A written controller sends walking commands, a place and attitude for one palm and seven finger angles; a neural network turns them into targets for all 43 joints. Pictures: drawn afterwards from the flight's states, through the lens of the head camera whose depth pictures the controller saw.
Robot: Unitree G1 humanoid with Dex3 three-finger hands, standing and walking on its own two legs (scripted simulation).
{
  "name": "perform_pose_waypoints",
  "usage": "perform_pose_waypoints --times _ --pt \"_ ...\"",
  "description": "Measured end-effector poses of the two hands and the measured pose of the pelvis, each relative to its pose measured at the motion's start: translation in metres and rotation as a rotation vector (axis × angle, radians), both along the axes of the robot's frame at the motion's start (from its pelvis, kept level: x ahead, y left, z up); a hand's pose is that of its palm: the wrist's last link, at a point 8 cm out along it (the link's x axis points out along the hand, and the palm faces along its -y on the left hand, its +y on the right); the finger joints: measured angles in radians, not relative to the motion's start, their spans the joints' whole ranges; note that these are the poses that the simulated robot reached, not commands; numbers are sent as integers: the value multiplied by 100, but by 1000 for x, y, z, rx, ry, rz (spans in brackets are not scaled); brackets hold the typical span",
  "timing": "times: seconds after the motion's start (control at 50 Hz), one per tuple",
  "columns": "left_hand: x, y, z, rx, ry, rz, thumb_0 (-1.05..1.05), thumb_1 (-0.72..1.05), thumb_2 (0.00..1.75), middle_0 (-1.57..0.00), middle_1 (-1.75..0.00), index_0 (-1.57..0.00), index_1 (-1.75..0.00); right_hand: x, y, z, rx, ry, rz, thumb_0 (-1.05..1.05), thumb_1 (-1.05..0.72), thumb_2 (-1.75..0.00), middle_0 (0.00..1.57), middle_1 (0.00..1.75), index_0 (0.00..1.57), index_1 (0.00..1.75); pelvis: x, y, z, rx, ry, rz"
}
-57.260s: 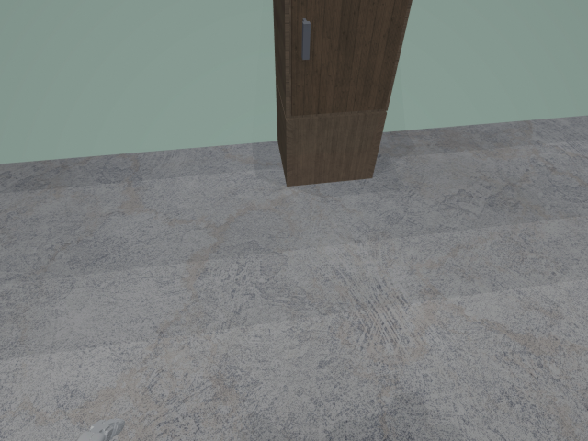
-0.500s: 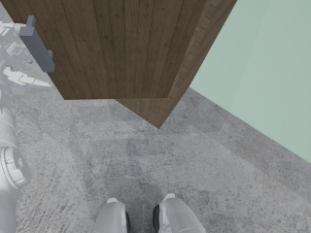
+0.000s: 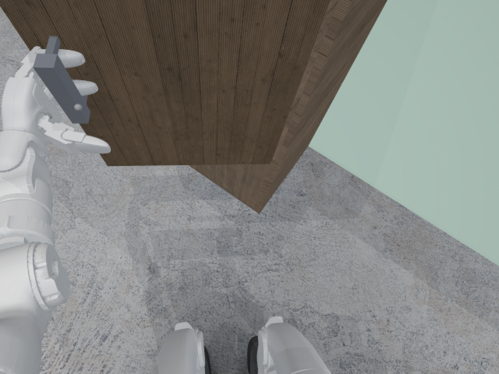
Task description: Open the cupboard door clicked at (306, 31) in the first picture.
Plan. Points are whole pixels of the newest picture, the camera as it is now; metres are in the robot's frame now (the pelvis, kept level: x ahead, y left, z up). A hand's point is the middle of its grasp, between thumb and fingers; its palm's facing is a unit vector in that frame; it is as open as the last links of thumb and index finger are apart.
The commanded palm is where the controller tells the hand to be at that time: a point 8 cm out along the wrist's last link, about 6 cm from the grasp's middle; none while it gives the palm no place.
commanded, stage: slide the fingers in behind the handle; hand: left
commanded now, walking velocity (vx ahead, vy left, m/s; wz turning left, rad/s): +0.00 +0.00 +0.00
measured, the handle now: (68, 81) +0.55 +0.25 +0.05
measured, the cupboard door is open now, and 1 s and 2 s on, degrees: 39 39 59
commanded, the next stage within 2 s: close the thumb around the handle in 0.48 s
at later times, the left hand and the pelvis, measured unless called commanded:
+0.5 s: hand (76, 109) +0.50 +0.22 +0.06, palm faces +0.00 -1.00 +0.00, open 14.1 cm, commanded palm +0.48 +0.26 +0.06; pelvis +0.00 +0.00 +0.00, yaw +0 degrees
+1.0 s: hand (77, 109) +0.50 +0.22 +0.06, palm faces +0.01 -1.00 -0.01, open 9.2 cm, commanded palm +0.48 +0.25 +0.06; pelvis +0.00 +0.01 +0.00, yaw +0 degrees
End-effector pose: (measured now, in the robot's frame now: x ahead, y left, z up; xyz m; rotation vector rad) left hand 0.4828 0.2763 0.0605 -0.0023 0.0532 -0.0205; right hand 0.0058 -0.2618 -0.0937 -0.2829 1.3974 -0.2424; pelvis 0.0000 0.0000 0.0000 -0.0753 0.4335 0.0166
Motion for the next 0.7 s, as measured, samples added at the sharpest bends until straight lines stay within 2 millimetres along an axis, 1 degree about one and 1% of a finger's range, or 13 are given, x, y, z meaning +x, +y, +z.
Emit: perform_pose_waypoints --times 0.16,0.36,0.6,0.7 --pt "-2 -2 1 16 -2 30 -1 -49 30 -28 -120 -30 -120 -1 -1 -1 9 -14 -5 0 -91 -89 20 30 20 30 0 -2 0 5 -6 -5" --pt "-6 -1 3 14 -8 24 -1 -49 30 -27 -120 -28 -120 -4 -1 0 8 -5 -9 0 -91 -89 20 30 20 30 0 -1 1 6 -13 -6" --pt "-7 0 2 8 -17 13 -1 -49 30 -28 -120 -29 -120 -1 0 1 -4 -18 -5 0 -91 -89 20 30 20 30 0 3 1 4 -15 -5" --pt "-8 0 2 10 -18 17 -1 -44 32 -28 -121 -29 -120 0 2 0 -2 -21 -1 0 -91 -89 20 30 20 30 -1 5 1 2 -13 -3"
